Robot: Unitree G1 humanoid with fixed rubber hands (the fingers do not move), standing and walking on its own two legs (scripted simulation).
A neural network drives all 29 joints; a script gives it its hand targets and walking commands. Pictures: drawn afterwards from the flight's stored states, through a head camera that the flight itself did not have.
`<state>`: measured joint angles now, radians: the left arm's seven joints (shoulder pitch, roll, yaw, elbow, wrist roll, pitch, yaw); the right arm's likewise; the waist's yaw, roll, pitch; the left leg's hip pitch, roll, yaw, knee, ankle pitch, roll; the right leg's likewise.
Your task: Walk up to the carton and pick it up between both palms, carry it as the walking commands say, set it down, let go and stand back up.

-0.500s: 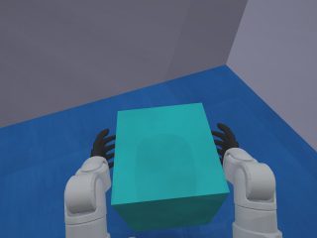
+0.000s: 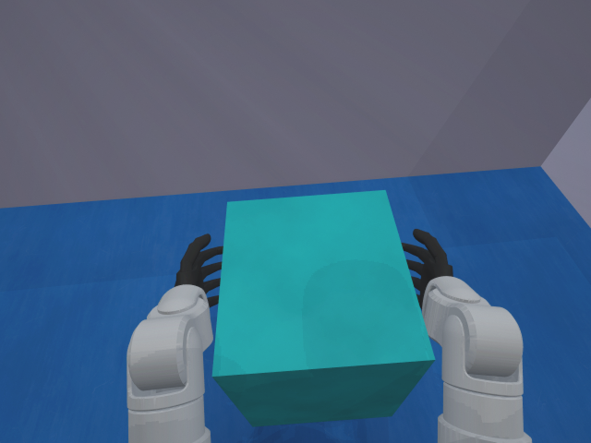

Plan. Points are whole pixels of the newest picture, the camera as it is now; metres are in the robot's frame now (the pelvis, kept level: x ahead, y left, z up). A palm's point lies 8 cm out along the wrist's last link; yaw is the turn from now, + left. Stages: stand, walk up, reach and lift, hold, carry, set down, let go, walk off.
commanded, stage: carry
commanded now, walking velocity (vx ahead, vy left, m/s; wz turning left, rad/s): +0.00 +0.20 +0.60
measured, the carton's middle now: (314, 316) +0.28 -0.01 +0.01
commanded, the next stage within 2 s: none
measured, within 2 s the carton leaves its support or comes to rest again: neither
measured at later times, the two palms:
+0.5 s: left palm (14, 358) +0.22 +0.31 +0.08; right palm (281, 283) +0.29 +0.03 +0.09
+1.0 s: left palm out of the picture +0.06 +0.47 +0.08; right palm (101, 356) +0.21 +0.22 +0.09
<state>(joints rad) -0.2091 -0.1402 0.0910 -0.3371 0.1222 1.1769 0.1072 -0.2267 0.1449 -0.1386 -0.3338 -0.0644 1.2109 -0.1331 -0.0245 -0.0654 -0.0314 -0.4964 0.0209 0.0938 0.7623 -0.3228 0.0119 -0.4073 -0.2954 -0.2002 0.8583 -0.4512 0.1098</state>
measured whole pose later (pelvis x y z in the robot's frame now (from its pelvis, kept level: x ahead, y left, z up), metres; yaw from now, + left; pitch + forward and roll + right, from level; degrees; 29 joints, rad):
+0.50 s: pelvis -0.02 +0.10 +0.01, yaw +18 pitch +4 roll +1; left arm -0.23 -0.15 0.10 -0.31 0.11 1.18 0.10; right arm -0.23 0.14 -0.15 -0.35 -0.07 1.23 -0.14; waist -0.04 -0.04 0.00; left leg -0.48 0.05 0.06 0.78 -0.43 -0.01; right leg -0.40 -0.26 -0.25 0.78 -0.40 0.08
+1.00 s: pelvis -0.10 +0.19 +0.01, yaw +35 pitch +3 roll +0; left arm -0.24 -0.15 0.10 -0.30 0.10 1.18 0.11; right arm -0.22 0.14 -0.15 -0.36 -0.08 1.23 -0.14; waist -0.03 -0.01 0.02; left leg -0.53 0.05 0.05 0.90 -0.45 -0.02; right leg -0.38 -0.24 -0.22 0.75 -0.37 0.09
